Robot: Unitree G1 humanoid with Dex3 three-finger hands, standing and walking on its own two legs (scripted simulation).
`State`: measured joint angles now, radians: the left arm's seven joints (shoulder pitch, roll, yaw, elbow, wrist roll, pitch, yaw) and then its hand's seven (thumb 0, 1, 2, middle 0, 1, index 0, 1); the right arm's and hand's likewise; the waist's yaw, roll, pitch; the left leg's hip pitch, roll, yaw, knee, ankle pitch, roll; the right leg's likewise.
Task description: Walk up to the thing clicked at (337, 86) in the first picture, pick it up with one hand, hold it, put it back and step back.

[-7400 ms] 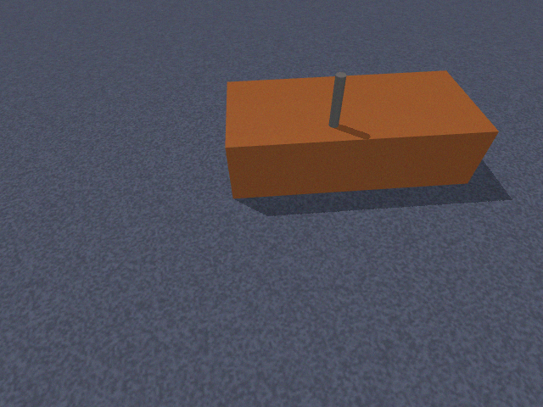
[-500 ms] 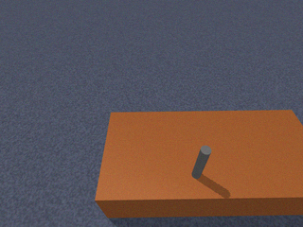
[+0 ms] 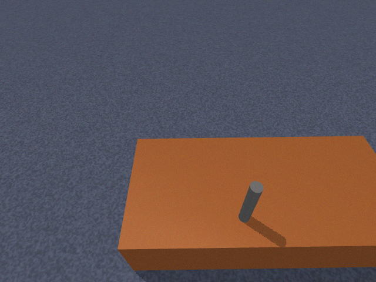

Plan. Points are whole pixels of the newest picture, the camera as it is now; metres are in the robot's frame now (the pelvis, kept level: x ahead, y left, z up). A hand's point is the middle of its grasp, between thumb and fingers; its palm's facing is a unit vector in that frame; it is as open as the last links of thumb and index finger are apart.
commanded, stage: go down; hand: right
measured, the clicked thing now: (249, 203) +0.46 -0.21 -0.33
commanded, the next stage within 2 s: none
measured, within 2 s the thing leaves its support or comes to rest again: neither
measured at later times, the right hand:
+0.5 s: hand out of the picture +0.14 -0.26 -0.15, palm faces +0.00 +0.95 -0.32, open 15.0 cm
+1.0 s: hand out of the picture +0.15 -0.27 -0.16, palm faces +0.04 +0.95 -0.32, open 17.5 cm
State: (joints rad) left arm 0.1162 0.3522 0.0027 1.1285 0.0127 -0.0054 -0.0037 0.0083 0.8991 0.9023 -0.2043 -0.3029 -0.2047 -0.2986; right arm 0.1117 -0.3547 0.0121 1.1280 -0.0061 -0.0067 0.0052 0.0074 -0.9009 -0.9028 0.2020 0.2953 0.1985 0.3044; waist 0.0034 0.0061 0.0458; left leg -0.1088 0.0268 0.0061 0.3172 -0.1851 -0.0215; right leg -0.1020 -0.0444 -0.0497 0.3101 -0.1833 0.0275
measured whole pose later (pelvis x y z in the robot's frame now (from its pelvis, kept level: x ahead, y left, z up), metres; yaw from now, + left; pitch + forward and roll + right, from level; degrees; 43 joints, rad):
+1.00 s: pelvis +0.01 -0.01 -0.05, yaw -3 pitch +10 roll +2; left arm 0.23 0.24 -0.01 0.63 -0.03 -0.14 0.11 0.01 0.89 0.91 -0.20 -0.30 -0.20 -0.30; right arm 0.24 -0.35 -0.13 0.42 -0.05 0.39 0.08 0.00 0.55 -0.02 0.06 0.04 0.05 0.05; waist 0.02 -0.02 -0.09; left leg -0.52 0.03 0.05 0.78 -0.43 -0.03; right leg -0.57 -0.05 0.02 0.84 -0.44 0.02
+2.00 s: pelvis -0.02 -0.01 -0.07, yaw -3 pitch +14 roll +3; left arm 0.25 0.26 -0.02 0.68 0.00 -0.25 0.17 0.01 0.88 0.90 -0.21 -0.30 -0.20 -0.30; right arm -0.14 -0.55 -0.37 0.63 0.05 0.24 0.28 -0.01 0.51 -0.04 0.07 0.04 0.06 0.05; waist 0.07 -0.02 -0.10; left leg -0.74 0.03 0.07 0.95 -0.45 -0.02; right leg -0.80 -0.06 0.05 1.03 -0.47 0.02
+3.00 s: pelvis -0.04 -0.02 -0.10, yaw +0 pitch +22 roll +5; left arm 0.31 0.30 -0.07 0.66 0.03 -0.12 0.03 0.01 0.91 0.90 -0.20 -0.30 -0.20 -0.30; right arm -0.61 -0.82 -0.60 1.23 0.04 -0.26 0.54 -0.01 0.49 -0.05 0.07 0.04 0.05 0.05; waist 0.11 0.02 -0.10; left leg -1.00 0.02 0.05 1.08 -0.46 -0.04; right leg -1.07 -0.07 0.04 1.18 -0.50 0.00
